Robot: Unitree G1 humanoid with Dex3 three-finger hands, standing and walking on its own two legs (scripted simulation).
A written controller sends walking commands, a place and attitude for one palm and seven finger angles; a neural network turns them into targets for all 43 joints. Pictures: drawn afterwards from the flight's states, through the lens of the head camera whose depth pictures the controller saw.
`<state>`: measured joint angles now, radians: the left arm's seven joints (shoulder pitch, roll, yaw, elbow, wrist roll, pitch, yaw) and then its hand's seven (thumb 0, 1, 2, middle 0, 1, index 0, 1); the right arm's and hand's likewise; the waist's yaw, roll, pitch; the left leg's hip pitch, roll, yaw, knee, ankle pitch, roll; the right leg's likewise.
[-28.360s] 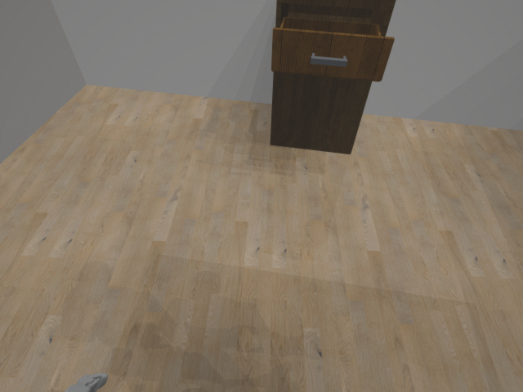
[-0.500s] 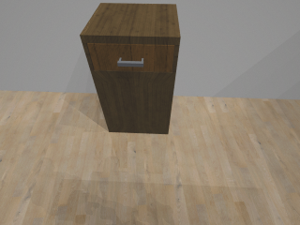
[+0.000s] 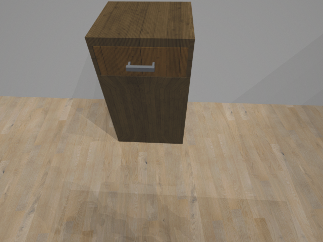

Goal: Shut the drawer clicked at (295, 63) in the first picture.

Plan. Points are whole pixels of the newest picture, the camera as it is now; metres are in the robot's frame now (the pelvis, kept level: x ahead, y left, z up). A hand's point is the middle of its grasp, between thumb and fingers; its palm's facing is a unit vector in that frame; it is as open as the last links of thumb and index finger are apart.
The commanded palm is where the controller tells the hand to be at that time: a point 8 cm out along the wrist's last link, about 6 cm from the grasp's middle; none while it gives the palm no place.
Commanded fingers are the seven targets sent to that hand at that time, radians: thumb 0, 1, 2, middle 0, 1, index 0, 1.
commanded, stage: look to check the result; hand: left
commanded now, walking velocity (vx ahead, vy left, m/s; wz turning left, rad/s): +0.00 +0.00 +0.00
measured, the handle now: (140, 66) +0.87 +0.15 -0.07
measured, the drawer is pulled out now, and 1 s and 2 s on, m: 0.00 0.00 0.00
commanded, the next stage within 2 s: stand and wait in 0.16 s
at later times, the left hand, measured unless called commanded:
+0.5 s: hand out of the picture +0.07 +0.21 -0.16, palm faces +0.00 -0.95 -0.30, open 7.4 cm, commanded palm none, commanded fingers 0.00 0.90 0.90 -0.20 -0.30 -0.20 -0.30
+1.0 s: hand out of the picture +0.08 +0.21 -0.16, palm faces -0.01 -0.95 -0.32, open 7.4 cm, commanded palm none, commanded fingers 0.00 0.90 0.90 -0.20 -0.30 -0.20 -0.30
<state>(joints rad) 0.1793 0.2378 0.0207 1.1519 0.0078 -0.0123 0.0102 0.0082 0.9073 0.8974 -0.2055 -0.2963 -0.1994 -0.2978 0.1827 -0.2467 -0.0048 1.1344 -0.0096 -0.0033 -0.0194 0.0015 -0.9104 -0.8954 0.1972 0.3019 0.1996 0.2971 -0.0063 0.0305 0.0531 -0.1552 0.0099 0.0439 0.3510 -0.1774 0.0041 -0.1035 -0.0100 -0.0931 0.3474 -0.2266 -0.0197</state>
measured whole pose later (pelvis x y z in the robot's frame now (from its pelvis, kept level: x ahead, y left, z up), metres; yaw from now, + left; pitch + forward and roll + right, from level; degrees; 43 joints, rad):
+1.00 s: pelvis +0.01 -0.02 +0.00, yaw +0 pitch -2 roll +0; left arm 0.13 0.28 0.02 1.14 0.01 -0.02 0.00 0.01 0.91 0.90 -0.21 -0.30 -0.20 -0.30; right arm 0.15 -0.30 0.00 1.13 -0.01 0.00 -0.02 0.00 -0.91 -0.90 0.20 0.30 0.20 0.30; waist -0.01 0.03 0.04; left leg -0.11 0.04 0.04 0.32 -0.17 -0.03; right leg -0.06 0.02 -0.09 0.31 -0.22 -0.05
